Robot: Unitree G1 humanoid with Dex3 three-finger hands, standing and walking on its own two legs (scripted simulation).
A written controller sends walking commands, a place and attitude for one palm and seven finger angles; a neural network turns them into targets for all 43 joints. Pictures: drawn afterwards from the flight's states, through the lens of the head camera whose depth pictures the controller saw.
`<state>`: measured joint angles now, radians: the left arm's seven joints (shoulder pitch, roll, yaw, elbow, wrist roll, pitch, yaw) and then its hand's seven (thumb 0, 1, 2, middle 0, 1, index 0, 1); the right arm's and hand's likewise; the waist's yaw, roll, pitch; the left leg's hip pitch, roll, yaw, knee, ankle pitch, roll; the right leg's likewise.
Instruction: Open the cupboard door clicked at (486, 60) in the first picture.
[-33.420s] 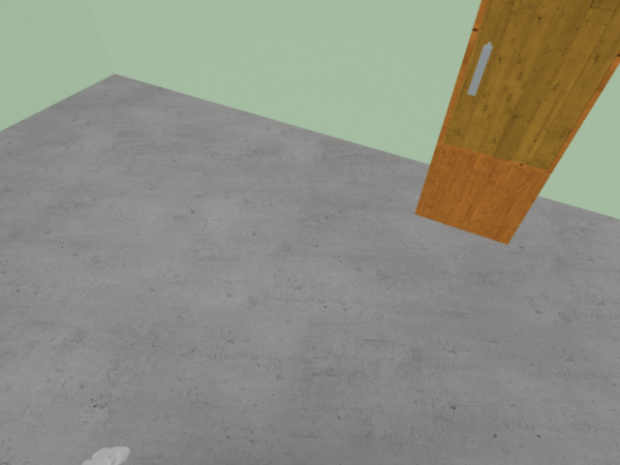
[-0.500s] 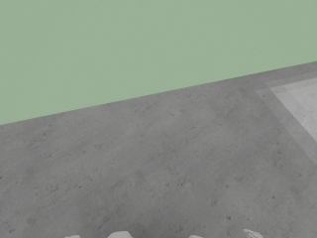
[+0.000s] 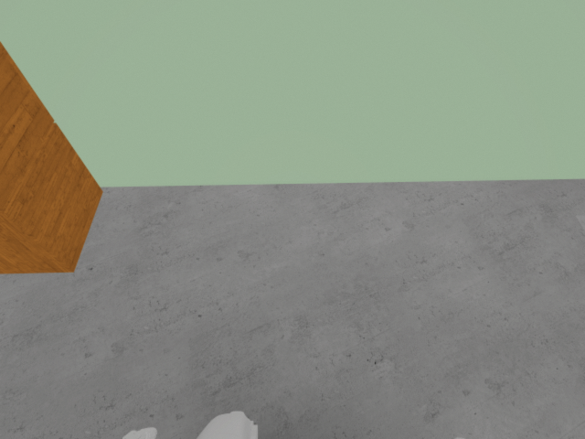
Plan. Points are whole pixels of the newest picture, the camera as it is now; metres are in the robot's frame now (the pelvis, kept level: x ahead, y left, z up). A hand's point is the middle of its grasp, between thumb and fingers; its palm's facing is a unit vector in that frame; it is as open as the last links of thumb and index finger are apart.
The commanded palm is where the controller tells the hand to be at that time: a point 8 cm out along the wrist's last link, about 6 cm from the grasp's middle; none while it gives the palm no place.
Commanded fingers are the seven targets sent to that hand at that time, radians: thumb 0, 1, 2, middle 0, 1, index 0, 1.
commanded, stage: turn to face it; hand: left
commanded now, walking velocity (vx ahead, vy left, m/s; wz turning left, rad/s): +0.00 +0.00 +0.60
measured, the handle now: out of the picture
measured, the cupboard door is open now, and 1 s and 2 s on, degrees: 51 51 51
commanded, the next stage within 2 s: take the last steps up to it in 1.40 s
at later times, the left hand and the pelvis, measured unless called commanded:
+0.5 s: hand out of the picture +0.07 +0.22 -0.16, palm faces +0.28 -0.91 -0.30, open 7.4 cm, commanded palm none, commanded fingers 0.00 0.90 0.90 -0.20 -0.30 -0.20 -0.30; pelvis +0.02 -0.02 -0.01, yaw +17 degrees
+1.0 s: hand out of the picture +0.00 +0.21 -0.16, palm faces +0.58 -0.77 -0.27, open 7.4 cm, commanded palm none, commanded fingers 0.00 0.90 0.90 -0.20 -0.30 -0.20 -0.30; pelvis +0.04 -0.03 -0.01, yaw +36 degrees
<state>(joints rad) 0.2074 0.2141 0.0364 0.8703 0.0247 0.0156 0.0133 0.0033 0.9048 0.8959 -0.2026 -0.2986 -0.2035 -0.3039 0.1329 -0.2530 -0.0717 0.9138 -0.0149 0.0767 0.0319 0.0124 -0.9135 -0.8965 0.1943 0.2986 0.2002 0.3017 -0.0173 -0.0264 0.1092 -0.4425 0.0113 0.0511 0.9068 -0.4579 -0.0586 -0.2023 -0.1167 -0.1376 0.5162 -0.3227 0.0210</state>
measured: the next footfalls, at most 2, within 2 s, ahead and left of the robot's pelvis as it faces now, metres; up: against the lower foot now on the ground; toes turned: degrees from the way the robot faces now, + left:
left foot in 0.10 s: +0.05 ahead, +0.13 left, +0.00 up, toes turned +8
right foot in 0.46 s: +0.09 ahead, -0.14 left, +0.00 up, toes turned +14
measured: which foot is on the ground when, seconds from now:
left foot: up 0.00-0.08, down 0.10-0.46, up 0.48-0.74, down 0.76-1.00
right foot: down 0.00-0.10, up 0.12-0.44, down 0.46-0.74, up 0.76-1.00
